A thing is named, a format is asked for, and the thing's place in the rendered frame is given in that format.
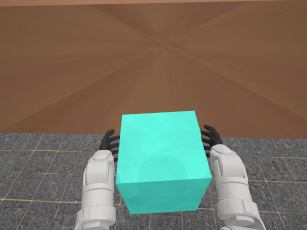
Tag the robot left hand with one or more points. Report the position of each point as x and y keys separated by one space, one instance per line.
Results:
x=105 y=143

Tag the right robot forearm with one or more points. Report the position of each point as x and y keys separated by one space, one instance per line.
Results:
x=235 y=206

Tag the robot right hand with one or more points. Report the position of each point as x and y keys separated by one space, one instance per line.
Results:
x=214 y=138

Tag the carton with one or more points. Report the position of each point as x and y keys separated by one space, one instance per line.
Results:
x=162 y=165

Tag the left robot forearm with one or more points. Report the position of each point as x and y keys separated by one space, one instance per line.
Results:
x=97 y=204

